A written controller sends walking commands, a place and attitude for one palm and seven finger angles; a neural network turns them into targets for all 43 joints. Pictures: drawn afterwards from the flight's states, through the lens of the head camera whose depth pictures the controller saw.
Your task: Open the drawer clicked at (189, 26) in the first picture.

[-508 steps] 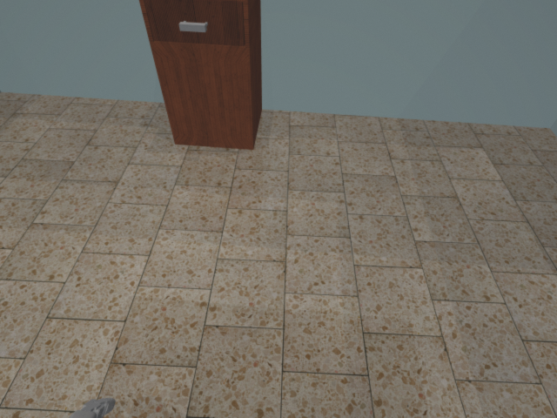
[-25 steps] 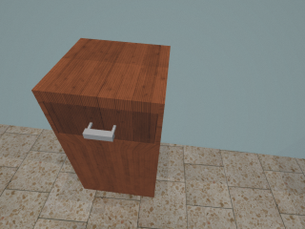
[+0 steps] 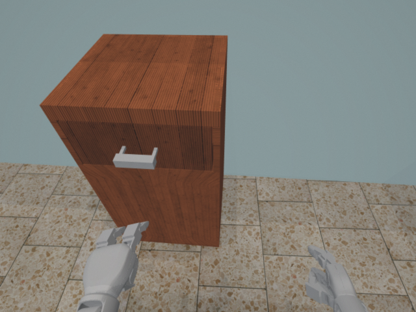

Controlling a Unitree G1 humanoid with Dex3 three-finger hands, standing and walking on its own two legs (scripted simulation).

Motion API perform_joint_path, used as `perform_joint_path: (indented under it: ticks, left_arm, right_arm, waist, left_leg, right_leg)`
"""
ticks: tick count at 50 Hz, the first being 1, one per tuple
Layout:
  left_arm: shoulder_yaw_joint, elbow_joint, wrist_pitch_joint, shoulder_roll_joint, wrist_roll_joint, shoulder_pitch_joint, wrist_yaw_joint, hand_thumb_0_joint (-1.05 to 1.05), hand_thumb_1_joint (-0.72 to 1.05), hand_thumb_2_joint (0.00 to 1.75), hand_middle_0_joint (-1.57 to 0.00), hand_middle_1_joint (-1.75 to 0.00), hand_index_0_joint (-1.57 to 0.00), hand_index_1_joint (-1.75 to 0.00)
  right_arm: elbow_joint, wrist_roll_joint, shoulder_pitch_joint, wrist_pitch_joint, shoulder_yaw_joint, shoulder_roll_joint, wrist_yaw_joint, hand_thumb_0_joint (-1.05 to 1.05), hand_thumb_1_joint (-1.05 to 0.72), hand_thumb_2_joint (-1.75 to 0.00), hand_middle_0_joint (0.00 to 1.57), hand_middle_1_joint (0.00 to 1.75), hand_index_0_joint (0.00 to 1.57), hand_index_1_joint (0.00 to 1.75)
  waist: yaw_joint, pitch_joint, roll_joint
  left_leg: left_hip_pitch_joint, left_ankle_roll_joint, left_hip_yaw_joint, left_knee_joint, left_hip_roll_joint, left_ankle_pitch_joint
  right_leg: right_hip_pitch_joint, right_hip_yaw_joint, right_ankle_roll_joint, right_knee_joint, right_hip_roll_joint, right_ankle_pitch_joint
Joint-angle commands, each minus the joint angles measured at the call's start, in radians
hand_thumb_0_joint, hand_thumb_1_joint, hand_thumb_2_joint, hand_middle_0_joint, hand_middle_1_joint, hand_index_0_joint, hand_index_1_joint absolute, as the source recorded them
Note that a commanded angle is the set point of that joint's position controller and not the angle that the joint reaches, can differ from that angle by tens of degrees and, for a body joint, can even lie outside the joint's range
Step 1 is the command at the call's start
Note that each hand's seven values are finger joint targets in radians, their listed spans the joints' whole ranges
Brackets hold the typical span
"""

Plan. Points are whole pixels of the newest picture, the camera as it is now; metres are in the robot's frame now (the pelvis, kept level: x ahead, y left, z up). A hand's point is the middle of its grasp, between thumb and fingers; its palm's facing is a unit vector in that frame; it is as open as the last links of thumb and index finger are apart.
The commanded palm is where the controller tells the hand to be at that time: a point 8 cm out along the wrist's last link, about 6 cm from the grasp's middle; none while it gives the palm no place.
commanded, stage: raise the hand with hooked fingers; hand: left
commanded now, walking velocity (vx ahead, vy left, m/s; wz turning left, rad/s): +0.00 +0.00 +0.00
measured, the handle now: (137, 155) +0.52 +0.26 -0.05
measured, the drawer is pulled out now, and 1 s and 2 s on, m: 0.00 0.00 0.00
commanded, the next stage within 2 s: move the hooked fingers above the handle in 1.48 s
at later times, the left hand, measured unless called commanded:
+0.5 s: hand (109, 224) +0.27 +0.23 +0.02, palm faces -0.04 -0.14 -0.99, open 11.5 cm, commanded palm +0.25 +0.24 +0.08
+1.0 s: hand (87, 173) +0.33 +0.27 +0.10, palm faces +0.09 -0.07 -0.99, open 13.7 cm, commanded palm +0.31 +0.27 +0.15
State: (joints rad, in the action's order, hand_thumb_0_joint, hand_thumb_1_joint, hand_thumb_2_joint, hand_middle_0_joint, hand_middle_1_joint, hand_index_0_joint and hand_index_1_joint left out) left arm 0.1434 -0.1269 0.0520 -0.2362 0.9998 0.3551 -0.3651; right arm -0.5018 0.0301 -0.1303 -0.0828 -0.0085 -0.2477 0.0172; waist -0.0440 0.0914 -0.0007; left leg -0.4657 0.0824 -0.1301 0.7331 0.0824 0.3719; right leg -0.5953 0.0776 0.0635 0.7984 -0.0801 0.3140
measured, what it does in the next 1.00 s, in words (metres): shifts its weight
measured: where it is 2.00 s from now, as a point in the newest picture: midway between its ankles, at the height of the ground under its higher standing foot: outside the picture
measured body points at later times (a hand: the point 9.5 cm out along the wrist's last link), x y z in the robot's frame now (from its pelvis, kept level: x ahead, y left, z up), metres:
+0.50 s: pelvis +0.06 -0.01 +0.01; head +0.10 -0.02 +0.46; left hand +0.27 +0.23 +0.07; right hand +0.26 -0.20 -0.10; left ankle +0.01 +0.07 -0.71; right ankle +0.07 -0.07 -0.71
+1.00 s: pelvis +0.06 +0.01 +0.02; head +0.08 -0.01 +0.47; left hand +0.32 +0.27 +0.15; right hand +0.29 -0.18 -0.08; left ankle +0.01 +0.07 -0.71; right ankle +0.07 -0.07 -0.71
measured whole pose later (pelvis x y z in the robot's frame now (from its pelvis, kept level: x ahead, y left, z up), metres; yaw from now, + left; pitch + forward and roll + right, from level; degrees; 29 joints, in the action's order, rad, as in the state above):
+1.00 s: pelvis +0.06 +0.01 +0.02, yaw +5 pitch +5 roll +0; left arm 0.06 -0.02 0.02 -0.48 0.95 -0.02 -0.14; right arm -0.56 0.00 -0.09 -0.20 0.01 -0.23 -0.01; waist -0.08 0.06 0.06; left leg -0.29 0.09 -0.01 0.56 0.10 0.35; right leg -0.37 0.03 0.06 0.58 -0.08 0.29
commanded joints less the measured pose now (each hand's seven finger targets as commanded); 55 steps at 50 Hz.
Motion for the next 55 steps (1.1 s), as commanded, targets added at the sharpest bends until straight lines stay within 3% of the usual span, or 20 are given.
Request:
perform_joint_path:
  ticks: [1,2,4,5,7,9,11,14,16,21,24,27,30,35,37,40,43,47,54,55]
  left_arm:
    - [-0.178,0.31,0.034,-0.248,0.124,-0.202,-0.145,0.0,0.39,0.68,-0.24,-0.63,-0.24,-0.63]
    - [-0.194,0.368,0.042,-0.281,0.135,-0.28,-0.164,0.0,0.36,0.67,-0.24,-0.64,-0.24,-0.64]
    - [-0.169,0.396,0.066,-0.277,0.127,-0.353,-0.183,0.0,0.32,0.65,-0.24,-0.68,-0.24,-0.68]
    - [-0.165,0.404,0.081,-0.28,0.124,-0.352,-0.187,0.0,0.29,0.64,-0.24,-0.69,-0.24,-0.69]
    - [-0.136,0.402,0.096,-0.266,0.103,-0.379,-0.178,0.0,0.25,0.62,-0.25,-0.72,-0.25,-0.72]
    - [-0.103,0.311,0.07,-0.24,0.065,-0.344,-0.147,0.0,0.2,0.6,-0.25,-0.75,-0.25,-0.75]
    - [-0.1,0.235,0.017,-0.237,0.035,-0.285,-0.096,0.0,0.15,0.58,-0.25,-0.78,-0.25,-0.78]
    - [-0.131,0.221,-0.051,-0.271,-0.01,-0.177,-0.005,0.0,0.08,0.55,-0.26,-0.82,-0.26,-0.82]
    - [-0.162,0.232,-0.055,-0.31,-0.021,-0.144,0.04,0.0,0.04,0.53,-0.26,-0.86,-0.26,-0.86]
    - [-0.223,0.334,0.024,-0.352,0.002,-0.144,0.049,0.0,-0.08,0.48,-0.27,-0.93,-0.27,-0.93]
    - [-0.24,0.402,0.051,-0.353,0.015,-0.205,0.011,0.0,-0.15,0.45,-0.27,-0.98,-0.27,-0.98]
    - [-0.277,0.398,0.065,-0.373,0.003,-0.24,-0.014,0.0,-0.22,0.42,-0.28,-1.02,-0.28,-1.02]
    - [-0.254,0.362,0.052,-0.356,-0.005,-0.266,-0.013,0.0,-0.29,0.39,-0.29,-1.07,-0.29,-1.07]
    - [-0.198,0.345,-0.009,-0.342,-0.038,-0.325,0.057,0.0,-0.41,0.34,-0.29,-1.14,-0.29,-1.14]
    - [-0.205,0.335,-0.025,-0.363,-0.05,-0.345,0.096,0.0,-0.45,0.32,-0.3,-1.17,-0.3,-1.17]
    - [-0.213,0.355,-0.025,-0.403,-0.038,-0.42,0.133,0.0,-0.5,0.3,-0.3,-1.2,-0.3,-1.2]
    - [-0.229,0.354,-0.024,-0.432,-0.03,-0.5,0.15,0.0,-0.5,0.3,-0.3,-1.2,-0.3,-1.2]
    - [-0.248,0.286,-0.032,-0.458,-0.049,-0.593,0.182,0.0,-0.5,0.3,-0.3,-1.2,-0.3,-1.2]
    - [-0.193,0.224,-0.035,-0.455,-0.081,-0.742,0.279,0.0,-0.5,0.3,-0.3,-1.2,-0.3,-1.2]
    - [-0.183,0.202,-0.031,-0.442,-0.085,-0.714,0.294,0.0,-0.5,0.3,-0.3,-1.2,-0.3,-1.2]
  right_arm:
    - [0.187,0.02,0.168,-0.018,-0.037,-0.065,-0.003,0.0,-0.9,-0.9,0.2,0.3,0.2,0.3]
    - [0.185,0.028,0.168,-0.022,-0.039,-0.065,-0.005,0.0,-0.9,-0.9,0.2,0.3,0.2,0.3]
    - [0.178,0.03,0.168,-0.013,-0.043,-0.068,-0.013,0.0,-0.9,-0.9,0.2,0.3,0.2,0.3]
    - [0.176,0.035,0.166,-0.005,-0.042,-0.072,-0.015,0.0,-0.9,-0.9,0.2,0.3,0.2,0.3]
    - [0.165,0.041,0.17,-0.003,-0.035,-0.079,-0.014,0.0,-0.9,-0.9,0.2,0.3,0.2,0.3]
    - [0.15,0.031,0.159,-0.002,-0.029,-0.084,-0.017,0.0,-0.9,-0.9,0.2,0.3,0.2,0.3]
    - [0.139,0.018,0.151,-0.014,-0.026,-0.087,-0.017,0.0,-0.9,-0.9,0.2,0.3,0.2,0.3]
    - [0.151,-0.005,0.151,-0.036,-0.013,-0.087,-0.022,0.0,-0.9,-0.9,0.2,0.3,0.2,0.3]
    - [0.15,-0.01,0.16,-0.034,0.001,-0.082,-0.027,0.0,-0.9,-0.9,0.2,0.3,0.2,0.3]
    - [0.132,0.008,0.151,-0.02,0.006,-0.075,-0.023,0.0,-0.9,-0.9,0.2,0.3,0.2,0.3]
    - [0.124,0.02,0.138,-0.021,-0.01,-0.074,-0.02,0.0,-0.9,-0.9,0.2,0.3,0.2,0.3]
    - [0.104,0.022,0.128,-0.022,-0.025,-0.081,-0.018,0.0,-0.9,-0.9,0.2,0.3,0.2,0.3]
    - [0.087,0.011,0.121,-0.026,-0.041,-0.088,-0.014,0.0,-0.9,-0.9,0.2,0.3,0.2,0.3]
    - [0.081,-0.011,0.121,-0.04,-0.05,-0.098,-0.016,0.0,-0.9,-0.9,0.2,0.3,0.2,0.3]
    - [0.085,-0.017,0.13,-0.047,-0.044,-0.103,-0.018,0.0,-0.9,-0.9,0.2,0.3,0.2,0.3]
    - [0.083,-0.017,0.135,-0.058,-0.035,-0.098,-0.02,0.0,-0.9,-0.9,0.2,0.3,0.2,0.3]
    - [0.083,-0.019,0.14,-0.068,-0.027,-0.093,-0.023,0.0,-0.9,-0.9,0.2,0.3,0.2,0.3]
    - [0.076,-0.03,0.132,-0.083,-0.023,-0.094,-0.027,0.0,-0.9,-0.9,0.2,0.3,0.2,0.3]
    - [0.072,-0.039,0.114,-0.093,-0.019,-0.098,-0.036,0.0,-0.9,-0.9,0.2,0.3,0.2,0.3]
    - [0.076,-0.039,0.113,-0.09,-0.019,-0.098,-0.034,0.0,-0.9,-0.9,0.2,0.3,0.2,0.3]
  waist:
    - [-0.068,0.199,0.078]
    - [-0.05,0.212,0.067]
    - [-0.006,0.21,0.106]
    - [0.003,0.19,0.117]
    - [0.032,0.184,0.11]
    - [0.045,0.162,0.075]
    - [0.033,0.175,-0.009]
    - [-0.016,0.222,-0.11]
    - [-0.034,0.212,-0.123]
    - [-0.053,0.219,-0.004]
    - [-0.044,0.265,0.074]
    - [-0.027,0.277,0.017]
    - [-0.02,0.274,0.012]
    - [-0.023,0.277,-0.004]
    - [-0.027,0.245,-0.025]
    - [-0.034,0.237,0.008]
    - [-0.04,0.23,0.062]
    - [-0.03,0.193,0.043]
    - [-0.012,0.185,0.034]
    - [-0.014,0.168,0.03]
  left_leg:
    - [-0.062,-0.043,0.176,-0.061,-0.031,0.009]
    - [-0.043,-0.045,0.213,-0.033,-0.04,0.036]
    - [0.0,-0.048,0.209,0.021,-0.038,0.063]
    - [0.009,-0.051,0.192,0.051,-0.028,0.044]
    - [0.029,-0.046,0.208,0.085,-0.019,0.015]
    - [-0.015,-0.035,0.203,0.055,-0.018,0.007]
    - [-0.046,-0.032,0.199,0.016,-0.018,-0.069]
    - [-0.063,-0.036,0.181,-0.044,-0.018,-0.176]
    - [-0.071,-0.04,0.175,-0.076,-0.02,-0.21]
    - [-0.015,-0.042,0.177,-0.108,-0.023,-0.318]
    - [0.045,-0.042,0.178,-0.104,-0.025,-0.366]
    - [0.055,-0.039,0.183,-0.097,-0.024,-0.389]
    - [0.08,-0.045,0.183,-0.107,-0.027,-0.419]
    - [0.15,-0.054,0.18,-0.135,-0.043,-0.5]
    - [0.15,-0.055,0.18,-0.152,-0.042,-0.511]
    - [0.191,-0.065,0.188,-0.175,-0.051,-0.559]
    - [0.222,-0.07,0.188,-0.191,-0.053,-0.556]
    - [0.229,-0.079,0.191,-0.22,-0.057,-0.524]
    - [0.258,-0.078,0.19,-0.255,-0.063,-0.48]
    - [0.248,-0.077,0.187,-0.257,-0.061,-0.471]
  right_leg:
    - [0.094,0.165,0.048,-0.129,0.038,0.193]
    - [0.035,0.179,0.039,-0.121,0.042,0.243]
    - [-0.072,0.197,0.041,-0.134,0.046,0.315]
    - [-0.108,0.199,0.05,-0.141,0.041,0.311]
    - [-0.132,0.201,0.048,-0.146,0.038,0.271]
    - [-0.047,0.145,0.032,-0.149,0.039,0.179]
    - [0.078,0.117,0.018,-0.149,0.037,0.02]
    - [0.273,0.133,0.004,-0.167,0.047,-0.179]
    - [0.353,0.147,-0.003,-0.17,0.058,-0.285]
    - [0.408,0.154,0.001,-0.16,0.064,-0.465]
    - [0.393,0.14,0.008,-0.163,0.062,-0.459]
    - [0.391,0.133,0.002,-0.163,0.061,-0.496]
    - [0.365,0.105,0.001,-0.163,0.059,-0.483]
    - [0.378,0.061,-0.009,-0.189,0.061,-0.468]
    - [0.395,0.065,-0.01,-0.201,0.061,-0.48]
    - [0.394,0.05,-0.007,-0.214,0.062,-0.449]
    - [0.395,0.039,0.0,-0.231,0.061,-0.408]
    - [0.393,0.023,0.003,-0.26,0.053,-0.362]
    - [0.406,-0.015,-0.002,-0.303,0.058,-0.3]
    - [0.405,-0.018,-0.002,-0.309,0.057,-0.295]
